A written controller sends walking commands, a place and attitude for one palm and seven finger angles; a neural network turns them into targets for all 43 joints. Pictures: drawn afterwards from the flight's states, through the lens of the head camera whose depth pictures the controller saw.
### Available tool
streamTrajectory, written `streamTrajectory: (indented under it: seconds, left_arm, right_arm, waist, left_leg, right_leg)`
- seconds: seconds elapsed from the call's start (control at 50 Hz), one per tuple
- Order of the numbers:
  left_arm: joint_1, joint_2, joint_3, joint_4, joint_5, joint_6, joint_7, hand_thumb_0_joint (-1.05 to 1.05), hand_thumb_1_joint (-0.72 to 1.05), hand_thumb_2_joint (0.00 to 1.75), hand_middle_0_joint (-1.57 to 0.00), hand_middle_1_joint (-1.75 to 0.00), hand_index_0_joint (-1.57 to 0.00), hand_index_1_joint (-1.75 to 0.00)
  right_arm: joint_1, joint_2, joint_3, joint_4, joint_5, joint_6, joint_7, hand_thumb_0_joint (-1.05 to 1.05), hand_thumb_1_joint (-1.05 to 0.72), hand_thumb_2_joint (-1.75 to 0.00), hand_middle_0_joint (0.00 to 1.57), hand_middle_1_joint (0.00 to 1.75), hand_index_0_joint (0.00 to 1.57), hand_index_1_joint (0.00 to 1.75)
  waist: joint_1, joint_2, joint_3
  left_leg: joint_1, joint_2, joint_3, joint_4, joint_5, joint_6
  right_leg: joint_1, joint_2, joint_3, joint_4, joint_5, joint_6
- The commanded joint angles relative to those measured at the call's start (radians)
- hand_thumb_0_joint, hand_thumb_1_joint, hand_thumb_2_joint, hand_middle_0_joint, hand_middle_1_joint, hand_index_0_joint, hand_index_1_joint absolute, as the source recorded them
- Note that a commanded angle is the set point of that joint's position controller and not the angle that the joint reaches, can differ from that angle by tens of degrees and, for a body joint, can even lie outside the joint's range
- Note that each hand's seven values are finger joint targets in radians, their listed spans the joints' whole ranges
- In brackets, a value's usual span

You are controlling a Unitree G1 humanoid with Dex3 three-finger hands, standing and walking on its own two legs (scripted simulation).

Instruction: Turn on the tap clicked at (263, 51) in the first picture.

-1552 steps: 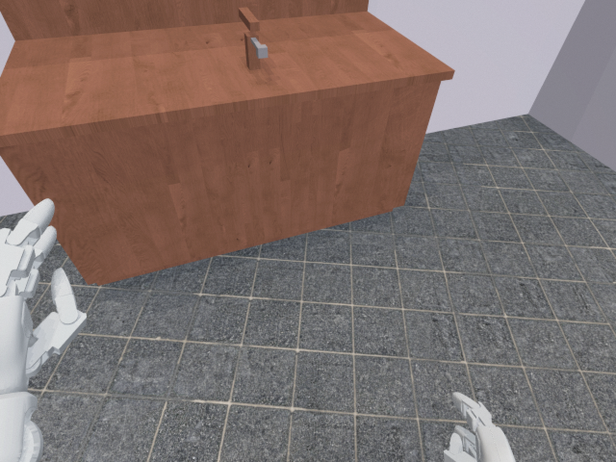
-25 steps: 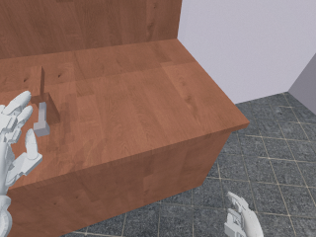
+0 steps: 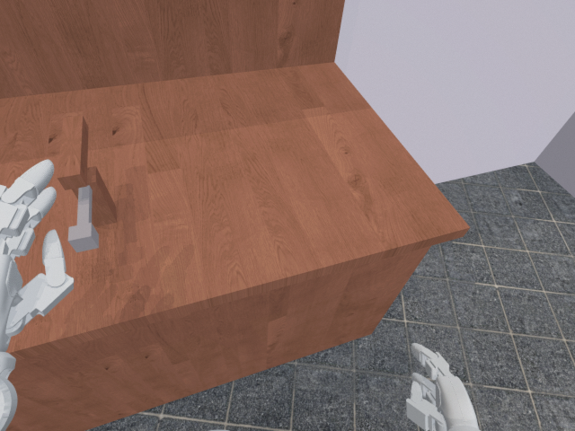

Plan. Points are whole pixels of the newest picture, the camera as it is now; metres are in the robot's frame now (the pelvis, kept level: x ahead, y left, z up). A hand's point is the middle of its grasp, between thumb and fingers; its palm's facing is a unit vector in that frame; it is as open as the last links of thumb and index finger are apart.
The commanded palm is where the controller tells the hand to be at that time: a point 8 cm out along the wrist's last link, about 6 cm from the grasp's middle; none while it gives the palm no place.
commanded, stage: shuffle to correct the standing spot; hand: left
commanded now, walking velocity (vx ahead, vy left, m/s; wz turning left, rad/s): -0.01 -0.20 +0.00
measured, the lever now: (84, 237) +0.33 +0.31 +0.07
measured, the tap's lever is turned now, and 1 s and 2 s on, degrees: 0 0 0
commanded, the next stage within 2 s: none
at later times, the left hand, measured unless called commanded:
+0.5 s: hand (73, 284) +0.21 +0.23 +0.17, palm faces +0.30 -0.87 -0.40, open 7.4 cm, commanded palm +0.16 +0.27 +0.18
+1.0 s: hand (87, 276) +0.22 +0.22 +0.17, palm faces +0.31 -0.86 -0.40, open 7.4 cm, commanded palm +0.17 +0.27 +0.18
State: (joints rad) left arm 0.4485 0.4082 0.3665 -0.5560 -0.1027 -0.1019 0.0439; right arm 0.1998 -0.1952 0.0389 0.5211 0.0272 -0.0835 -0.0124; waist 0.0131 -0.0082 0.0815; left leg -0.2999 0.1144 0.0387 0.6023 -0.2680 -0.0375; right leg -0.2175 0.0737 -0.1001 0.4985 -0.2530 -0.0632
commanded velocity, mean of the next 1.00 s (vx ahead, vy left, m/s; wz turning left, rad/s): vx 0.00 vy -0.20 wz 0.00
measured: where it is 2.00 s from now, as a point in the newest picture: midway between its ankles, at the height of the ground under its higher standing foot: outside the picture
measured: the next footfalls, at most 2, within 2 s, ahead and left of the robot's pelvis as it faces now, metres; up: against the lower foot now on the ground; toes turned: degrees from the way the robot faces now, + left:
none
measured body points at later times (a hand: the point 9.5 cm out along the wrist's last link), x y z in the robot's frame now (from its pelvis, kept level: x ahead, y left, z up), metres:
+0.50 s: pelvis +0.00 +0.00 +0.00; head +0.02 +0.00 +0.45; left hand +0.19 +0.28 +0.19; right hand +0.17 -0.23 -0.08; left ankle +0.03 +0.14 -0.73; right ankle +0.01 -0.08 -0.73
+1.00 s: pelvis +0.01 -0.01 +0.00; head +0.03 -0.01 +0.45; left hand +0.20 +0.27 +0.19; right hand +0.18 -0.23 -0.08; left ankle +0.03 +0.14 -0.73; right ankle +0.01 -0.08 -0.73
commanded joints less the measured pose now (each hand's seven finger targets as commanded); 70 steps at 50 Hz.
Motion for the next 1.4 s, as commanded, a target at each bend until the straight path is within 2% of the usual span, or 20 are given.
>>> streamTrajectory:
  seconds: [0.0, 0.08, 0.14, 0.22, 0.24, 0.26, 0.36, 0.42, 0.54, 0.62, 0.66, 0.72, 0.74, 0.84, 0.94, 1.06, 1.18, 1.22, 1.34, 1.38]
  left_arm:
    - [-0.062, 0.153, 0.112, -0.203, -0.011, -0.063, 0.019, 0.00, 0.90, 0.90, -0.20, -0.30, -0.20, -0.30]
    - [-0.041, 0.163, 0.123, -0.204, -0.011, -0.064, 0.022, 0.00, 0.90, 0.90, -0.20, -0.30, -0.20, -0.30]
    - [-0.038, 0.170, 0.127, -0.206, -0.011, -0.061, 0.027, 0.00, 0.90, 0.90, -0.20, -0.30, -0.20, -0.30]
    - [-0.049, 0.158, 0.117, -0.202, -0.013, -0.064, 0.031, 0.00, 0.90, 0.90, -0.20, -0.30, -0.20, -0.30]
    - [-0.040, 0.179, 0.134, -0.208, -0.012, -0.063, 0.035, 0.00, 0.90, 0.90, -0.20, -0.30, -0.20, -0.30]
    - [-0.042, 0.151, 0.111, -0.207, -0.013, -0.064, 0.034, 0.00, 0.90, 0.90, -0.20, -0.30, -0.20, -0.30]
    - [-0.039, 0.156, 0.116, -0.204, -0.010, -0.064, 0.039, 0.00, 0.90, 0.90, -0.20, -0.30, -0.20, -0.30]
    - [-0.045, 0.156, 0.118, -0.188, -0.011, -0.058, 0.041, 0.00, 0.90, 0.90, -0.20, -0.30, -0.20, -0.30]
    - [-0.044, 0.159, 0.115, -0.201, -0.012, -0.052, 0.046, 0.00, 0.90, 0.90, -0.20, -0.30, -0.20, -0.30]
    - [-0.043, 0.156, 0.114, -0.190, -0.014, -0.048, 0.050, 0.00, 0.90, 0.90, -0.20, -0.30, -0.20, -0.30]
    - [-0.050, 0.144, 0.101, -0.191, -0.016, -0.047, 0.052, 0.00, 0.90, 0.90, -0.20, -0.30, -0.20, -0.30]
    - [-0.040, 0.155, 0.113, -0.177, -0.019, -0.042, 0.055, 0.00, 0.90, 0.90, -0.20, -0.30, -0.20, -0.30]
    - [-0.051, 0.159, 0.111, -0.199, -0.019, -0.042, 0.057, 0.00, 0.90, 0.90, -0.20, -0.30, -0.20, -0.30]
    - [-0.036, 0.168, 0.120, -0.223, -0.017, -0.044, 0.060, 0.00, 0.90, 0.90, -0.20, -0.30, -0.20, -0.30]
    - [-0.023, 0.159, 0.114, -0.214, -0.015, -0.039, 0.059, 0.00, 0.90, 0.90, -0.20, -0.30, -0.20, -0.30]
    - [-0.022, 0.150, 0.105, -0.192, -0.019, -0.037, 0.059, 0.00, 0.90, 0.90, -0.20, -0.30, -0.20, -0.30]
    - [-0.024, 0.156, 0.105, -0.207, -0.020, -0.037, 0.064, 0.00, 0.90, 0.90, -0.20, -0.30, -0.20, -0.30]
    - [-0.023, 0.159, 0.109, -0.199, -0.022, -0.035, 0.066, 0.00, 0.90, 0.90, -0.20, -0.30, -0.20, -0.30]
    - [-0.021, 0.179, 0.122, -0.210, -0.024, -0.034, 0.071, 0.00, 0.90, 0.90, -0.20, -0.30, -0.20, -0.30]
    - [-0.012, 0.162, 0.112, -0.196, -0.025, -0.033, 0.070, 0.00, 0.90, 0.90, -0.20, -0.30, -0.20, -0.30]
  right_arm:
    - [-0.075, -0.132, -0.061, -0.151, 0.000, -0.054, -0.012, 0.00, -0.90, -0.90, 0.20, 0.30, 0.20, 0.30]
    - [-0.076, -0.129, -0.062, -0.147, -0.003, -0.054, -0.014, 0.00, -0.90, -0.90, 0.20, 0.30, 0.20, 0.30]
    - [-0.088, -0.126, -0.060, -0.146, 0.004, -0.054, -0.014, 0.00, -0.90, -0.90, 0.20, 0.30, 0.20, 0.30]
    - [-0.080, -0.125, -0.060, -0.144, 0.003, -0.052, -0.014, 0.00, -0.90, -0.90, 0.20, 0.30, 0.20, 0.30]
    - [-0.092, -0.125, -0.057, -0.144, 0.005, -0.054, -0.017, 0.00, -0.90, -0.90, 0.20, 0.30, 0.20, 0.30]
    - [-0.085, -0.124, -0.056, -0.140, 0.002, -0.052, -0.017, 0.00, -0.90, -0.90, 0.20, 0.30, 0.20, 0.30]
    - [-0.085, -0.125, -0.057, -0.138, 0.002, -0.054, -0.017, 0.00, -0.90, -0.90, 0.20, 0.30, 0.20, 0.30]
    - [-0.076, -0.124, -0.063, -0.137, 0.004, -0.052, -0.017, 0.00, -0.90, -0.90, 0.20, 0.30, 0.20, 0.30]
    - [-0.098, -0.121, -0.056, -0.140, 0.009, -0.051, -0.017, 0.00, -0.90, -0.90, 0.20, 0.30, 0.20, 0.30]
    - [-0.088, -0.119, -0.059, -0.137, 0.005, -0.044, -0.017, 0.00, -0.90, -0.90, 0.20, 0.30, 0.20, 0.30]
    - [-0.091, -0.120, -0.056, -0.131, 0.007, -0.043, -0.018, 0.00, -0.90, -0.90, 0.20, 0.30, 0.20, 0.30]
    - [-0.089, -0.116, -0.056, -0.133, 0.006, -0.040, -0.016, 0.00, -0.90, -0.90, 0.20, 0.30, 0.20, 0.30]
    - [-0.104, -0.118, -0.053, -0.135, 0.010, -0.040, -0.018, 0.00, -0.90, -0.90, 0.20, 0.30, 0.20, 0.30]
    - [-0.107, -0.120, -0.056, -0.138, 0.009, -0.037, -0.019, 0.00, -0.90, -0.90, 0.20, 0.30, 0.20, 0.30]
    - [-0.106, -0.121, -0.059, -0.138, 0.010, -0.032, -0.017, 0.00, -0.90, -0.90, 0.20, 0.30, 0.20, 0.30]
    - [-0.094, -0.123, -0.060, -0.130, 0.007, -0.023, -0.017, 0.00, -0.90, -0.90, 0.20, 0.30, 0.20, 0.30]
    - [-0.107, -0.121, -0.062, -0.136, 0.007, -0.023, -0.018, 0.00, -0.90, -0.90, 0.20, 0.30, 0.20, 0.30]
    - [-0.103, -0.119, -0.062, -0.136, 0.008, -0.022, -0.018, 0.00, -0.90, -0.90, 0.20, 0.30, 0.20, 0.30]
    - [-0.118, -0.119, -0.060, -0.135, 0.010, -0.023, -0.021, 0.00, -0.90, -0.90, 0.20, 0.30, 0.20, 0.30]
    - [-0.107, -0.120, -0.062, -0.133, 0.006, -0.022, -0.021, 0.00, -0.90, -0.90, 0.20, 0.30, 0.20, 0.30]
  waist:
    - [-0.010, 0.083, -0.161]
    - [-0.008, 0.086, -0.179]
    - [-0.013, 0.070, -0.170]
    - [-0.012, 0.075, -0.147]
    - [-0.011, 0.087, -0.155]
    - [-0.013, 0.081, -0.151]
    - [-0.009, 0.095, -0.153]
    - [-0.010, 0.041, -0.153]
    - [-0.013, 0.086, -0.148]
    - [-0.010, 0.037, -0.150]
    - [-0.016, 0.060, -0.152]
    - [-0.012, 0.034, -0.143]
    - [-0.016, 0.064, -0.149]
    - [-0.011, 0.093, -0.172]
    - [-0.012, 0.093, -0.180]
    - [-0.014, 0.046, -0.176]
    - [-0.014, 0.079, -0.162]
    - [-0.012, 0.046, -0.160]
    - [-0.014, 0.066, -0.164]
    - [-0.013, 0.047, -0.166]
  left_leg:
    - [0.084, 0.075, -0.064, -0.101, 0.057, 0.067]
    - [0.107, 0.080, -0.062, -0.095, 0.110, 0.071]
    - [0.105, 0.060, -0.049, -0.079, 0.097, 0.064]
    - [0.064, 0.059, -0.055, -0.092, -0.021, 0.065]
    - [0.085, 0.059, -0.058, -0.101, 0.005, 0.067]
    - [0.078, 0.064, -0.064, -0.109, -0.013, 0.069]
    - [0.084, 0.073, -0.072, -0.121, 0.000, 0.073]
    - [0.075, 0.062, -0.055, -0.087, -0.013, 0.068]
    - [0.092, 0.062, -0.068, -0.112, -0.001, 0.069]
    - [0.069, 0.058, -0.054, -0.080, -0.012, 0.068]
    - [0.088, 0.050, -0.057, -0.084, -0.003, 0.066]
    - [0.066, 0.048, -0.052, -0.069, -0.026, 0.065]
    - [0.086, 0.044, -0.058, -0.078, 0.001, 0.065]
    - [0.106, 0.069, -0.082, -0.110, 0.078, 0.072]
    - [0.117, 0.071, -0.077, -0.102, 0.142, 0.069]
    - [0.113, 0.062, -0.066, -0.088, 0.126, 0.066]
    - [0.107, 0.064, -0.069, -0.099, 0.097, 0.067]
    - [0.093, 0.058, -0.064, -0.085, 0.076, 0.065]
    - [0.117, 0.053, -0.065, -0.098, 0.091, 0.064]
    - [0.103, 0.058, -0.067, -0.094, 0.099, 0.067]
  right_leg:
    - [-0.017, -0.130, 0.083, -0.098, 0.145, 0.039]
    - [-0.019, -0.133, 0.084, -0.090, 0.175, 0.042]
    - [-0.031, -0.148, 0.106, -0.090, 0.190, 0.029]
    - [-0.048, -0.149, 0.111, -0.105, 0.101, 0.029]
    - [-0.057, -0.149, 0.116, -0.096, 0.112, 0.026]
    - [-0.056, -0.141, 0.104, -0.096, 0.099, 0.031]
    - [-0.051, -0.134, 0.099, -0.096, 0.104, 0.037]
    - [-0.050, -0.149, 0.121, -0.111, 0.106, 0.030]
    - [-0.071, -0.149, 0.125, -0.096, 0.102, 0.027]
    - [-0.050, -0.156, 0.134, -0.117, 0.102, 0.027]
    - [-0.068, -0.161, 0.141, -0.111, 0.108, 0.018]
    - [-0.065, -0.168, 0.151, -0.124, 0.084, 0.017]
    - [-0.069, -0.171, 0.153, -0.114, 0.100, 0.011]
    - [-0.037, -0.154, 0.123, -0.080, 0.159, 0.027]
    - [-0.017, -0.153, 0.115, -0.077, 0.211, 0.030]
    - [-0.017, -0.164, 0.120, -0.095, 0.216, 0.025]
    - [-0.029, -0.169, 0.129, -0.102, 0.191, 0.027]
    - [-0.022, -0.175, 0.140, -0.117, 0.181, 0.024]
    - [-0.032, -0.181, 0.145, -0.114, 0.178, 0.021]
    - [-0.017, -0.175, 0.137, -0.114, 0.191, 0.028]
